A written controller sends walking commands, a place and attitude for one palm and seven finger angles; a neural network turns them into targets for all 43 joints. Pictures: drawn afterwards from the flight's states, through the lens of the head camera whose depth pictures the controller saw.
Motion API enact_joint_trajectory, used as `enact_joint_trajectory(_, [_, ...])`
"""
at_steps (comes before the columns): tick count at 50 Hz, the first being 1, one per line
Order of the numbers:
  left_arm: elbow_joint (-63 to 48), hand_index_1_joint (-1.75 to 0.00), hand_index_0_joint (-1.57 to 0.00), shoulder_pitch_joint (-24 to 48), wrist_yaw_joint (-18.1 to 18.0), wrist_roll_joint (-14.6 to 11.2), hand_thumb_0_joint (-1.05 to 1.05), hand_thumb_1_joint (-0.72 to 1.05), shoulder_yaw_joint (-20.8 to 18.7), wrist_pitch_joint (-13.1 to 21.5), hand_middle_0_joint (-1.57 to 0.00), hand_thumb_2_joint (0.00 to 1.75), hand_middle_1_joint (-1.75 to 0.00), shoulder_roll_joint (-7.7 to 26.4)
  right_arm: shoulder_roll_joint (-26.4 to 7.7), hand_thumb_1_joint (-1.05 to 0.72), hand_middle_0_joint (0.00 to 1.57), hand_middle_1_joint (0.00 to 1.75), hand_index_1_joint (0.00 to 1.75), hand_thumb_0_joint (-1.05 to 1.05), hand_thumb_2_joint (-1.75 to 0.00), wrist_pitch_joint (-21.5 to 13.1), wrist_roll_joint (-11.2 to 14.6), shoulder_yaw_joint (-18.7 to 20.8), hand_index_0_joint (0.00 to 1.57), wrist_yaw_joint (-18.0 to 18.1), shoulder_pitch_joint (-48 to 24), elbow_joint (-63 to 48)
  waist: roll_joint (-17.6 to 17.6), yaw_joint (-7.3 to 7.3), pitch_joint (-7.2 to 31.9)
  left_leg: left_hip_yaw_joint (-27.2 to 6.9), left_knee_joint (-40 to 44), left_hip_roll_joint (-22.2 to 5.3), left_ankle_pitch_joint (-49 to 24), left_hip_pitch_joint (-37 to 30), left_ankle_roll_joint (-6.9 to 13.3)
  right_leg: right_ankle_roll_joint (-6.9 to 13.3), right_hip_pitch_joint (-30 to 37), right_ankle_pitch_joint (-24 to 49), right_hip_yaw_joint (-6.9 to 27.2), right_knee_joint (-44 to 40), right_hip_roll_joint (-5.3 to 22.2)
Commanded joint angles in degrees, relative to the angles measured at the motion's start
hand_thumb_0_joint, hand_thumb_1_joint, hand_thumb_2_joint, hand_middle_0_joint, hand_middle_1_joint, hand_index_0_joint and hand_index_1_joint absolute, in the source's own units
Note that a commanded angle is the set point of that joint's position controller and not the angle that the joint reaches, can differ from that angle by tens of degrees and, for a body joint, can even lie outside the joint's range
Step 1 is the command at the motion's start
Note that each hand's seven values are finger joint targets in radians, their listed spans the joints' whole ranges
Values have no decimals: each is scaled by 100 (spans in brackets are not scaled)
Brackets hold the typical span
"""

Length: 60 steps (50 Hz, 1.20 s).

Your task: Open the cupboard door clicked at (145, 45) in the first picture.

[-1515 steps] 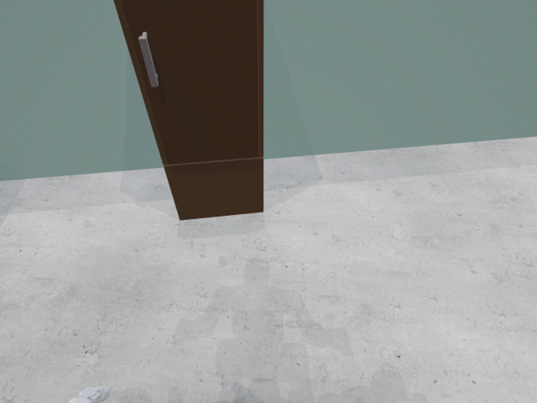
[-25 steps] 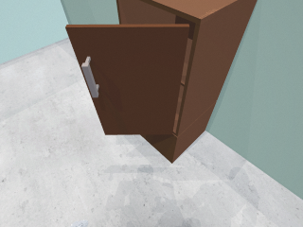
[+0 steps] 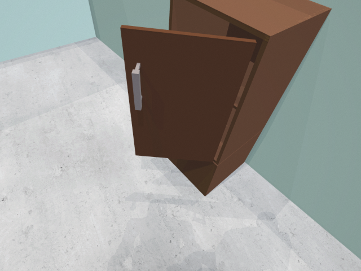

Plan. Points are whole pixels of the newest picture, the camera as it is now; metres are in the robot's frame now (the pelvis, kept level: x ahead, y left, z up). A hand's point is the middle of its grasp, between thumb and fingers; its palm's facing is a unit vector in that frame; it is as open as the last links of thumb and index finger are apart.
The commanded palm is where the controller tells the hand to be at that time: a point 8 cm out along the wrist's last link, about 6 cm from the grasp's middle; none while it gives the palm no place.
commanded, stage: come to a stop and stand still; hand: left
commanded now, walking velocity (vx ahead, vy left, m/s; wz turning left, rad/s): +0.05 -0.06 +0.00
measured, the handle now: (138, 87) +0.62 +0.18 +0.03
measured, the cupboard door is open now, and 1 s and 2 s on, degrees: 46 46 46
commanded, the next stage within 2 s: look again from close up in 1.20 s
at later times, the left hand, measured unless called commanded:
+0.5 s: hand out of the picture +0.01 +0.11 -0.18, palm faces +0.02 -0.98 -0.20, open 7.3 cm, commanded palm none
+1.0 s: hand out of the picture +0.01 +0.08 -0.18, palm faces +0.06 -0.99 -0.16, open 7.3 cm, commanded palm none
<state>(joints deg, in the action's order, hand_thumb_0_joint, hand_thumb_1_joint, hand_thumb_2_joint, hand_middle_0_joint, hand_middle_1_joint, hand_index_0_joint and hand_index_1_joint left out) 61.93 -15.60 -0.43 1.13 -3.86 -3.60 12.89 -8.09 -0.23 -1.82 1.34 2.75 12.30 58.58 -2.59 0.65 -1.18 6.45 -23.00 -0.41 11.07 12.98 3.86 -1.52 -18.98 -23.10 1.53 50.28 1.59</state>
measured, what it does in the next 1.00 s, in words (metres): steps on the spot: right foot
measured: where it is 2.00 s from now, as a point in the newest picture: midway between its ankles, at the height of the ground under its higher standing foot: outside the picture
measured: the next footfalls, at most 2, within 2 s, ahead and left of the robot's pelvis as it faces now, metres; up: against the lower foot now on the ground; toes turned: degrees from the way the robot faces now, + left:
right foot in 0.22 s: -0.01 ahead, -0.18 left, +0.00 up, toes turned -2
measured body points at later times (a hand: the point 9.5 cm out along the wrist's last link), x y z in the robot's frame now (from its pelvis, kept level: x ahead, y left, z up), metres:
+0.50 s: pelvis +0.00 -0.07 +0.00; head +0.00 -0.07 +0.45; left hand +0.01 +0.16 -0.16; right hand -0.05 -0.28 -0.17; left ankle +0.02 +0.07 -0.75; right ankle -0.05 -0.18 -0.75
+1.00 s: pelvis +0.03 -0.08 +0.00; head +0.04 -0.07 +0.44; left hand +0.01 +0.13 -0.17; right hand +0.05 -0.31 -0.16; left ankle +0.02 +0.07 -0.75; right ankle -0.05 -0.18 -0.75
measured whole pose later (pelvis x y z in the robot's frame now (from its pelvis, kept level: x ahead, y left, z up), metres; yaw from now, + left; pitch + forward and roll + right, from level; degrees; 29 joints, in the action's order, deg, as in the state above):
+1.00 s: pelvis +0.03 -0.08 +0.00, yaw +1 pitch +0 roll +1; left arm 66.0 -16.9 -1.8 0.7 -0.6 0.8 7.2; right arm -8.6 0.1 -1.0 0.9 2.5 13.2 65.5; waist -1.2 0.3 -1.4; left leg 4.1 -23.8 -4.5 13.3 9.8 -3.2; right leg 1.4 -3.0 -18.9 -2.9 22.3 -0.3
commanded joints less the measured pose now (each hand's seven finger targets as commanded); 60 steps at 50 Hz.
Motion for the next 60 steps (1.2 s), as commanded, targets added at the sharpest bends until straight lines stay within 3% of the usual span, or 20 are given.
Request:
enact_joint_trajectory(1, [-455, -30, -20, 299, 38, -20, 0, 90, 45, 156, -20, 90, -30, 111, -1150, -90, 20, 30, 30, 0, -90, -45, 3, 303, 20, 57, 720, 21, 1001, -379, 215, -1593, 820, -1799, -1025, -1025, 451, 7, -584, -260, -92, -513, 139])
enact_joint_trajectory(5, [-313, -30, -20, 11, 37, -25, 0, 90, 97, 184, -20, 90, -30, 8, -1169, -90, 20, 30, 30, 0, -90, -10, 17, 314, 20, -2, 522, 87, 1159, -258, 138, -1419, 826, -1520, -163, -444, 344, 112, 228, -117, -383, -1554, 29])
enact_joint_trajectory(7, [-159, -30, -20, -306, 19, -32, 0, 90, 86, 201, -20, 90, -30, 20, -1160, -90, 20, 30, 30, 0, -90, 12, 57, 316, 20, -22, 397, 105, 1021, -99, 81, -1185, 766, -1297, 343, 56, 113, 134, 907, 647, -537, -2417, -42])
enact_joint_trajectory(8, [-92, -30, -20, -426, -9, -29, 0, 90, 81, 226, -20, 90, -30, 96, -1048, -90, 20, 30, 30, 0, -90, 24, 84, 296, 20, -38, 378, 135, 765, -40, -7, -1024, 649, -1056, 632, 341, -68, 183, 1202, 844, -416, -2893, 23])
enact_joint_trajectory(10, [-65, -30, -20, -320, -82, -25, 0, 90, 77, 323, -20, 90, -30, 451, -582, -90, 20, 30, 30, 0, -90, 55, 129, 176, 20, -90, 372, 152, -264, -99, -270, -444, 16, -403, 814, 435, -452, 525, 800, 169, 562, -3696, 889])
enact_joint_trajectory(11, [-103, -30, -20, -158, -85, -42, 0, 90, 91, 342, -20, 90, -30, 595, -460, -90, 20, 30, 30, 0, -90, 67, 107, 116, 20, -139, 422, 159, -488, -183, -283, -349, -175, -264, 688, 75, -480, 651, 261, -382, 782, -3952, 1174])
enact_joint_trajectory(12, [-142, -30, -20, 26, -72, -39, 0, 90, 125, 330, -20, 90, -30, 602, -434, -90, 20, 30, 30, 0, -90, 44, 85, 102, 20, -181, 532, 225, -182, -276, -255, -335, -169, -177, 363, -330, -452, 645, -103, -457, 678, -3782, 1114])
enact_joint_trajectory(13, [-87, -30, -20, 37, -83, -54, 0, 90, 164, 403, -20, 90, -30, 439, -413, -90, 20, 30, 30, 0, -90, 24, 54, 98, 20, -163, 583, 333, -345, -271, -173, -399, -167, -291, -35, -475, -424, 526, -58, 151, 448, -3605, 788])
enact_joint_trajectory(15, [-9, -30, -20, 51, -110, -80, 0, 90, 213, 437, -20, 90, -30, 268, -523, -90, 20, 30, 30, 0, -90, 13, 75, 108, 20, -137, 730, 476, -505, -241, -341, -530, -12, -504, -225, -435, -396, 372, 129, 521, 109, -3485, 559])
enact_joint_trajectory(18, [72, -30, -20, -75, -121, -94, 0, 90, 232, 433, -20, 90, -30, 219, -515, -90, 20, 30, 30, 0, -90, 7, 75, 76, 20, -126, 772, 604, 104, -186, -517, -551, 134, -540, -304, -235, -427, 340, 312, 717, 153, -3423, 526])
enact_joint_trajectory(22, [124, -30, -20, -165, -131, -106, 0, 90, 229, 448, -20, 90, -30, 208, -451, -90, 20, 30, 30, 0, -90, 11, 75, 51, 20, -108, 837, 690, 202, -159, -477, -526, 125, -542, -377, -204, -451, 374, 509, 942, 151, -3433, 525])
enact_joint_trajectory(28, [179, -30, -20, -298, -152, -107, 0, 90, 217, 482, -20, 90, -30, 160, -438, -90, 20, 30, 30, 0, -90, -18, 83, 44, 20, -75, 881, 734, 106, -129, -182, -501, 56, -592, -720, -364, -455, 384, 830, 1752, 65, -3303, 528])
enact_joint_trajectory(38, [270, -30, -20, -516, -184, -82, 0, 90, 209, 493, -20, 90, -30, 72, -411, -90, 20, 30, 30, 0, -90, -21, 104, 44, 20, -18, 716, 702, 33, -116, -210, -419, -31, -619, -1040, -533, -450, 336, 941, 2822, 26, -3161, 514])
enact_joint_trajectory(42, [289, -30, -20, -524, -186, -71, 0, 90, 222, 487, -20, 90, -30, 51, -426, -90, 20, 30, 30, 0, -90, -7, 105, 39, 20, -3, 646, 683, 134, -131, -305, -401, -21, -625, -1025, -561, -458, 316, 918, 2845, 10, -3200, 507])
enact_joint_trajectory(45, [295, -30, -20, -559, -190, -62, 0, 90, 218, 494, -20, 90, -30, 47, -423, -90, 20, 30, 30, 0, -90, -17, 116, 29, 20, 3, 577, 646, 37, -104, -242, -380, -21, -636, -1126, -642, -445, 288, 975, 3040, -19, -3224, 488])
enact_joint_trajectory(49, [290, -30, -20, -555, -182, -68, 0, 90, 215, 502, -20, 90, -30, 106, -517, -90, 20, 30, 30, 0, -90, -37, 104, 28, 20, 16, 544, 618, 169, -113, -22, -374, -67, -638, -1397, -756, -446, 294, 1149, 3358, -2, -3142, 509])
enact_joint_trajectory(51, [286, -30, -20, -524, -188, -63, 0, 90, 223, 492, -20, 90, -30, 88, -521, -90, 20, 30, 30, 0, -90, -35, 111, 21, 20, 20, 517, 610, 188, -113, -172, -388, -39, -636, -1396, -715, -444, 287, 1098, 3282, -22, -3180, 496])
enact_joint_trajectory(54, [273, -30, -20, -532, -181, -63, 0, 90, 213, 494, -20, 90, -30, 123, -563, -90, 20, 30, 30, 0, -90, -47, 102, 19, 20, 23, 520, 598, 216, -103, -28, -374, -47, -641, -1548, -775, -442, 287, 1207, 3370, -50, -3152, 506])
enact_joint_trajectory(55, [275, -30, -20, -547, -186, -57, 0, 90, 212, 493, -20, 90, -30, 107, -529, -90, 20, 30, 30, 0, -90, -48, 115, 12, 20, 23, 496, 590, 80, -84, -65, -364, -34, -649, -1565, -791, -432, 274, 1189, 3417, -89, -3172, 484])
enact_joint_trajectory(60, [248, -30, -20, -507, -188, -59, 0, 90, 219, 482, -20, 90, -30, 125, -561, -90, 20, 30, 30, 0, -90, -50, 114, 0, 20, 23, 520, 594, 120, -79, -122, -385, 0, -638, -1619, -757, -422, 276, 1240, 3335, -98, -3186, 476])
